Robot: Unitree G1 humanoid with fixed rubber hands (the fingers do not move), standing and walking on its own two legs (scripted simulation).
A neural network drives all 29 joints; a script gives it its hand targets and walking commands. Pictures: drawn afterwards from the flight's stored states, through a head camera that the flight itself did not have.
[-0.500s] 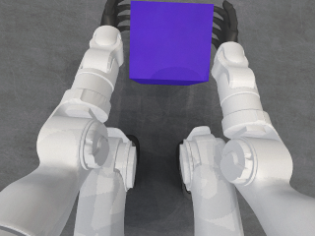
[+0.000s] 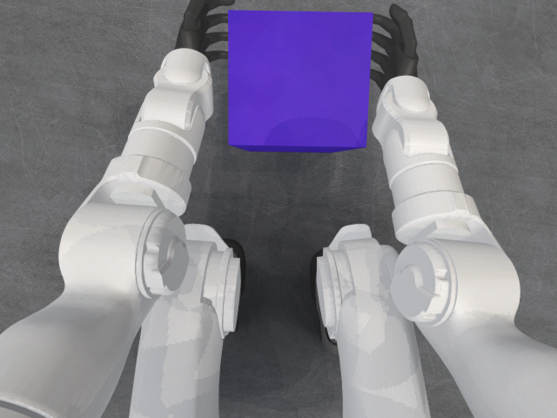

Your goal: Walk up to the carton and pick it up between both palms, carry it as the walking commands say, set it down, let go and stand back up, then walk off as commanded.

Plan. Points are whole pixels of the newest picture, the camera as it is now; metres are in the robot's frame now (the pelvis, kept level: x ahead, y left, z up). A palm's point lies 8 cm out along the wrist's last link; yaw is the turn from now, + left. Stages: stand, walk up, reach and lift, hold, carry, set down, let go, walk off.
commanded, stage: set down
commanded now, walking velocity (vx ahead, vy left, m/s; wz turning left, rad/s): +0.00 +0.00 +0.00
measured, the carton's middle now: (294, 101) +0.49 -0.01 -0.24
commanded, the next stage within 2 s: none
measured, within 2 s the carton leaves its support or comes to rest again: neither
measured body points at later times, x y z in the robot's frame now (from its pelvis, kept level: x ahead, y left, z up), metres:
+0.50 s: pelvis +0.00 +0.00 +0.00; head +0.34 +0.01 +0.29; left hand +0.54 +0.12 -0.17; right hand +0.52 -0.13 -0.17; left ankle +0.11 +0.11 -0.33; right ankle +0.10 -0.11 -0.33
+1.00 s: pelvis -0.01 +0.00 +0.01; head +0.35 +0.01 +0.27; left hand +0.52 +0.15 -0.19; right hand +0.50 -0.16 -0.18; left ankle +0.11 +0.11 -0.33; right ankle +0.10 -0.11 -0.33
